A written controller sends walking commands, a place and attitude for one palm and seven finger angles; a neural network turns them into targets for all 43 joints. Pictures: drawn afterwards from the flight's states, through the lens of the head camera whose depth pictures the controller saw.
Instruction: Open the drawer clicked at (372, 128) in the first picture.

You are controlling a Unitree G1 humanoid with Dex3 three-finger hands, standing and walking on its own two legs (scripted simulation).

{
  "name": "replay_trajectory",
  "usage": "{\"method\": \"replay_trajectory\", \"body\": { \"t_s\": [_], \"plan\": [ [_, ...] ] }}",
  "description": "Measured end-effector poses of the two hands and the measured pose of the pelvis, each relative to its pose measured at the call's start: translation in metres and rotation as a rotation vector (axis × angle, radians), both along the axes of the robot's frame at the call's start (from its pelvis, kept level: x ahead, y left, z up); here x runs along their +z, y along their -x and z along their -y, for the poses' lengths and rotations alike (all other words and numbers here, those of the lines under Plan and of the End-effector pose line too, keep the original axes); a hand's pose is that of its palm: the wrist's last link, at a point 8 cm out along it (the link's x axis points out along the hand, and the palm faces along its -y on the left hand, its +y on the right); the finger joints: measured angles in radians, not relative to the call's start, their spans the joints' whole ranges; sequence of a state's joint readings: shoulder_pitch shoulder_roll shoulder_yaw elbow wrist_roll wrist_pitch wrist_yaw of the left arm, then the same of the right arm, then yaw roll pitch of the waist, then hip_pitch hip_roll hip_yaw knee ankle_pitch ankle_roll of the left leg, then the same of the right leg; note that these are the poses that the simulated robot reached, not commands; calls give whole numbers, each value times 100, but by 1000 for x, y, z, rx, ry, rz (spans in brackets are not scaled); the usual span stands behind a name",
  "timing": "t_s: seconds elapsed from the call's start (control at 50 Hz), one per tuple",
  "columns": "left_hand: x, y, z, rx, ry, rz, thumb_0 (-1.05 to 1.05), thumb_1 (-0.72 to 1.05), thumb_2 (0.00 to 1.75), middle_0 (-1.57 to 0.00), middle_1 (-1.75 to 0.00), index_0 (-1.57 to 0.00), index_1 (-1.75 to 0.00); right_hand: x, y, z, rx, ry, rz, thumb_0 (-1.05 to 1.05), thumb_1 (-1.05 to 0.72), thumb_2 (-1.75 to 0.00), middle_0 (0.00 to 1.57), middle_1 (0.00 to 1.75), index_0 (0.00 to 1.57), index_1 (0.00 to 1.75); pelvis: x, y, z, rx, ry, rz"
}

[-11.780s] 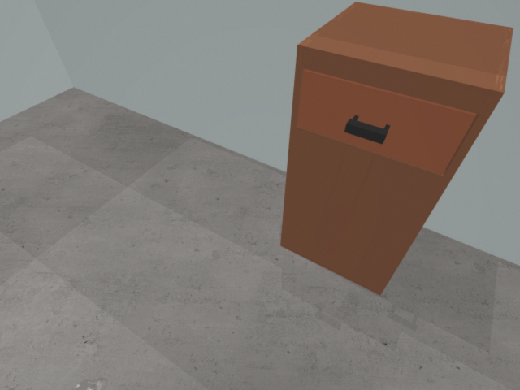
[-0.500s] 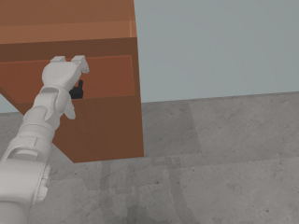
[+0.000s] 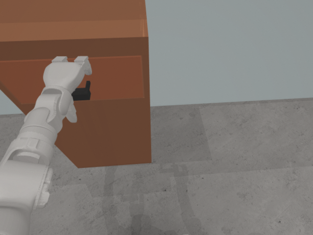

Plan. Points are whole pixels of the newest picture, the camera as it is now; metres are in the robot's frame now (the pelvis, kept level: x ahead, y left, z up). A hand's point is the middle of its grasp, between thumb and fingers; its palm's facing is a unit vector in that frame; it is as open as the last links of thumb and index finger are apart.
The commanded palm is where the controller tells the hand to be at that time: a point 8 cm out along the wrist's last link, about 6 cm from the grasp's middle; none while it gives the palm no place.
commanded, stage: move the hooked fingers above the handle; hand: left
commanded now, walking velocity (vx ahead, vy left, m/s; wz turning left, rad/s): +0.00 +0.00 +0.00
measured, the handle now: (73, 89) +0.54 +0.25 +0.02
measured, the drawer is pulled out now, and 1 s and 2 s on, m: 0.00 0.00 0.00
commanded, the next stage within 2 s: none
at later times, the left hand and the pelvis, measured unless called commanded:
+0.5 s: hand (71, 94) +0.48 +0.23 +0.06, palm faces -0.10 +0.00 -1.00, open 13.8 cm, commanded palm +0.47 +0.23 +0.13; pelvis +0.01 +0.00 +0.00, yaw -1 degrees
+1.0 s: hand (68, 88) +0.48 +0.23 +0.08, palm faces -0.07 +0.00 -1.00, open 13.8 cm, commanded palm +0.46 +0.23 +0.13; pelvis +0.01 +0.00 +0.00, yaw -1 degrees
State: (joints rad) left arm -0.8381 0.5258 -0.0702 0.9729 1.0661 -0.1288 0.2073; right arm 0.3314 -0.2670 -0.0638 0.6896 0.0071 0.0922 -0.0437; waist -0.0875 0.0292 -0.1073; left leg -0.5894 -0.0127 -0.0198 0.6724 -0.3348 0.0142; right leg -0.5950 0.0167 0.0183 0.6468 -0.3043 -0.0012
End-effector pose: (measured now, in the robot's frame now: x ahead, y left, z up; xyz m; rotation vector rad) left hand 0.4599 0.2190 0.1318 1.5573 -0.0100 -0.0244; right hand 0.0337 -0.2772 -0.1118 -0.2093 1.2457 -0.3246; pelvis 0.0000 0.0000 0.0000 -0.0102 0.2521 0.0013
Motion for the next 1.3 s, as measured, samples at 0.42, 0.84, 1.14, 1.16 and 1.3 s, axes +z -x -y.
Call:
{"method": "replay_trajectory", "body": {
  "t_s": [0.42, 0.84, 1.14, 1.16, 1.3],
  "plan": [
    [-13, -10, -11, 92, -24, -96, 0, -49, 30, -32, -120, -32, -122, -4, 10, -14, -38, -40, -18, 0, -90, -90, 21, 30, 20, 30, 1, -5, -2, -28, -4, -9],
    [-3, -13, 4, 96, -14, -13, 0, -49, 30, -37, -122, -37, -124, -10, -4, -11, -26, -60, -6, 0, -91, -90, 21, 30, 20, 30, 0, -10, -1, -20, -4, -13],
    [-5, 5, -11, 50, -13, -69, 0, -49, 30, -32, -120, -32, -120, -2, -9, 1, -1, -19, 2, 0, -91, -90, 21, 30, 20, 30, 2, -9, 4, -9, -4, 11],
    [-6, 6, -10, 38, -9, -62, 0, -49, 30, -32, -120, -32, -120, -2, -10, 2, 2, -15, 0, 0, -91, -90, 21, 30, 20, 30, 2, -9, 4, -6, -3, 10],
    [-3, -3, 0, 21, -2, 16, 0, -49, 30, -32, -120, -32, -120, -3, -12, 3, 9, -10, -2, 0, -91, -90, 21, 30, 20, 30, 0, -7, 2, 1, -2, -4]
  ]
}}
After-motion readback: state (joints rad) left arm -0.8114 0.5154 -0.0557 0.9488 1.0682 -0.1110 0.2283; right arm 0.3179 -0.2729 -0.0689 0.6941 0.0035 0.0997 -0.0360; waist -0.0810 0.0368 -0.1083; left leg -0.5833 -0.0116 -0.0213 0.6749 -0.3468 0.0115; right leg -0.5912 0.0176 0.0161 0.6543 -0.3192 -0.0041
